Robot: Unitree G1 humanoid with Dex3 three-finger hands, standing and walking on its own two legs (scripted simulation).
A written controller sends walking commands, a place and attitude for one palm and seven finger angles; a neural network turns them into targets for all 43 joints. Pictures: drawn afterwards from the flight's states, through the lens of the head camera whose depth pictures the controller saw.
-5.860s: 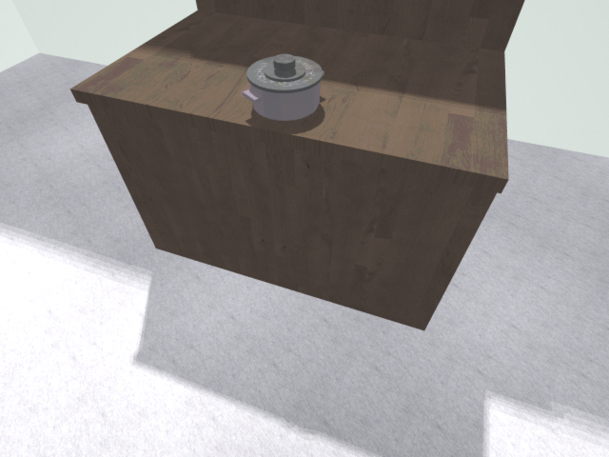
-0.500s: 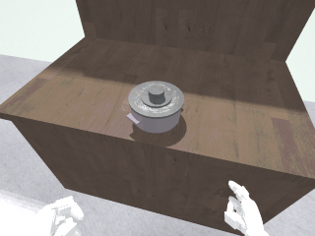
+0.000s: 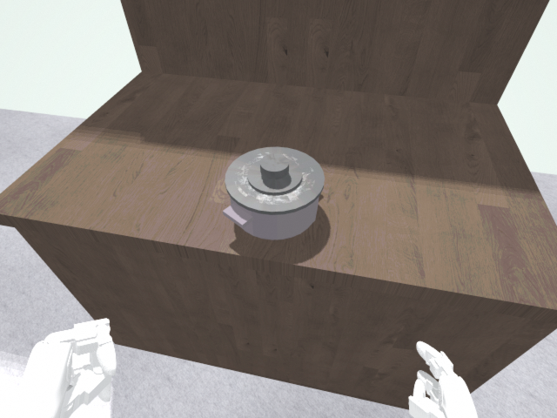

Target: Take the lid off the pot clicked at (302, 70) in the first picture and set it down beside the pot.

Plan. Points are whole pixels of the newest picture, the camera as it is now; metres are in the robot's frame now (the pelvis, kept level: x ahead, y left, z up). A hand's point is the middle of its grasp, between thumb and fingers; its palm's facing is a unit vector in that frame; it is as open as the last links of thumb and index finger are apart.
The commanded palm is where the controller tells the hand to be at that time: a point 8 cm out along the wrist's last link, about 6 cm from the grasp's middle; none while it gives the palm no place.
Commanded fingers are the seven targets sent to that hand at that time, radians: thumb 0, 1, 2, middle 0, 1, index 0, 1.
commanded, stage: raise the hand higher, near the body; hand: left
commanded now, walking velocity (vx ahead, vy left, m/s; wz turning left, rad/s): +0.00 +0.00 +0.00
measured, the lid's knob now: (274, 166) +0.52 +0.07 +0.08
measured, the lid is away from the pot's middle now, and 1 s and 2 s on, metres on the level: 0.00 0.00 0.00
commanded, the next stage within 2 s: reach forward and open the fingers in 0.38 s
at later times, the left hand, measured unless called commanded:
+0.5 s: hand (100, 330) +0.17 +0.23 +0.12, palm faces +0.34 -0.84 -0.42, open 3.1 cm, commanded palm +0.12 +0.26 +0.15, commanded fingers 0.00 0.84 0.93 -1.28 -1.43 -1.28 -1.43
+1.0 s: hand (80, 320) +0.18 +0.25 +0.12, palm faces -0.25 -0.02 -0.97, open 4.3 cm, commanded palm +0.18 +0.25 +0.18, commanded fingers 0.00 0.08 1.28 -0.99 -0.54 -0.99 -0.54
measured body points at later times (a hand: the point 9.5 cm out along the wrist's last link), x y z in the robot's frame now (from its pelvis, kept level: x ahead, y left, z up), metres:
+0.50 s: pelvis +0.00 -0.01 +0.00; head +0.00 -0.03 +0.45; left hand +0.15 +0.27 +0.14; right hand +0.19 -0.22 -0.08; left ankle -0.02 +0.08 -0.74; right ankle +0.00 -0.12 -0.74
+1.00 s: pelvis -0.01 -0.01 +0.00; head +0.00 -0.06 +0.45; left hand +0.19 +0.25 +0.17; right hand +0.21 -0.23 -0.09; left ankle -0.02 +0.08 -0.74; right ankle +0.00 -0.12 -0.74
